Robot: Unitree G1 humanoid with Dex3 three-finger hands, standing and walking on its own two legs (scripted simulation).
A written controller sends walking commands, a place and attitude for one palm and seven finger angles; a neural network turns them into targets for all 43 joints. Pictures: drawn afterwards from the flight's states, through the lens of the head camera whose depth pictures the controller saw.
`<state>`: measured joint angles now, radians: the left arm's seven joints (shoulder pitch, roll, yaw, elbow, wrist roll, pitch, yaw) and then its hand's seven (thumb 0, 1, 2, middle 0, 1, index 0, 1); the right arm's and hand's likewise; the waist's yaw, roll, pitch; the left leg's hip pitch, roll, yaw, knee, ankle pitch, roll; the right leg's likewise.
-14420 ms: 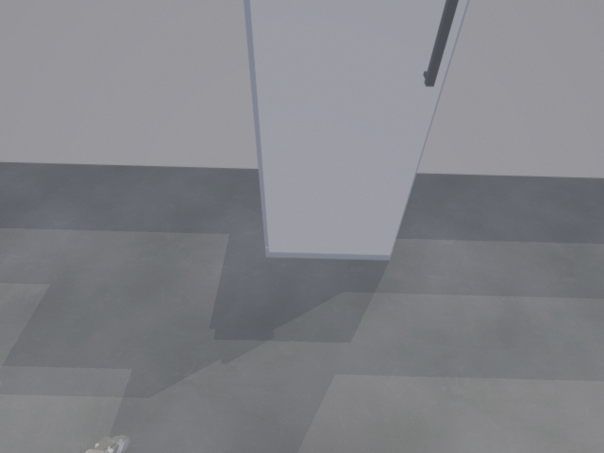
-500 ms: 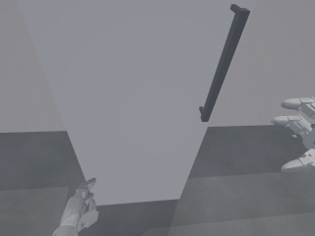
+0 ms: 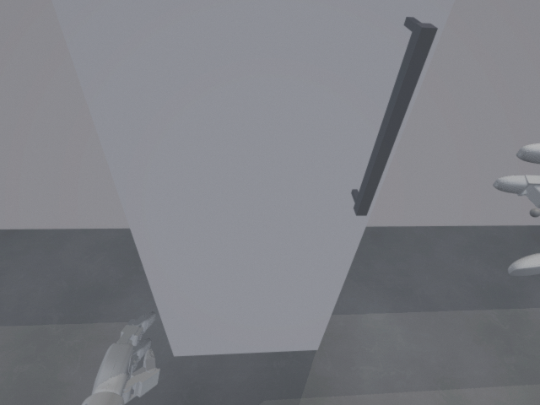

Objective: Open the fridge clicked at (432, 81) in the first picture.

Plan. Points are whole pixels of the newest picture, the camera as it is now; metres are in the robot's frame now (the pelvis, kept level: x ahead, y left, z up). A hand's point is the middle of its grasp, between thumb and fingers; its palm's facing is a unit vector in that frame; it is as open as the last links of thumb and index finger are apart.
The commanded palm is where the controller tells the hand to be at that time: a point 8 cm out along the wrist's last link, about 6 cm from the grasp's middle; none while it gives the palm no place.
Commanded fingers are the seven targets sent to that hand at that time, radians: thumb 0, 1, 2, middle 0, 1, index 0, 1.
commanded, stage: raise the hand to about handle height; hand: right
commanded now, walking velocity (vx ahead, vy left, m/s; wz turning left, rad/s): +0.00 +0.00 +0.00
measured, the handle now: (381, 132) +0.46 -0.16 +0.22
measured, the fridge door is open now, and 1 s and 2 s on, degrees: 0 0 0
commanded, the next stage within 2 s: move the hooked fingers beside the handle in 0.14 s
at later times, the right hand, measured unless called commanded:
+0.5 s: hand (515, 207) +0.30 -0.28 +0.22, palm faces +0.05 +0.99 -0.13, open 14.0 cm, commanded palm +0.26 -0.32 +0.24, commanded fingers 0.00 0.50 -0.30 0.30 1.20 0.30 1.20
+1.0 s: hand (484, 182) +0.33 -0.25 +0.23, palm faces +0.01 +1.00 -0.08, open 14.0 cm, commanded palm +0.30 -0.30 +0.24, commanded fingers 0.00 0.50 -0.30 0.30 1.20 0.30 1.20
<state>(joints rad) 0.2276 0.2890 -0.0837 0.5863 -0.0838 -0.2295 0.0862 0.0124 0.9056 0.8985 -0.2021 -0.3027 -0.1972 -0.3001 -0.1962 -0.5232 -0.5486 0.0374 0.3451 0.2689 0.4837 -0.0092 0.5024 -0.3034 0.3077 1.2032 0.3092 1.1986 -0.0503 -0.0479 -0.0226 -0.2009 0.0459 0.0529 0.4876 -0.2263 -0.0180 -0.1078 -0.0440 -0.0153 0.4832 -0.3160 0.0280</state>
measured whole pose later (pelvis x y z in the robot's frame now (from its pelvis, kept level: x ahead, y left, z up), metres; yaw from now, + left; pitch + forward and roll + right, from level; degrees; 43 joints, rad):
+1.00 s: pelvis +0.00 +0.00 +0.00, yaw -1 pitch -2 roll +0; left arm 0.22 0.28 -0.09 0.62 -0.08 -0.21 0.11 0.01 0.90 0.90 -0.20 -0.30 -0.20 -0.30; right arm -0.39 -0.49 -0.43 0.22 0.28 0.26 0.43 -0.01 0.50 -0.30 0.30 1.20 0.31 1.20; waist -0.03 -0.06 -0.03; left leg -0.22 0.05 0.06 0.49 -0.23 -0.02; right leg -0.13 -0.04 -0.01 0.47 -0.31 0.03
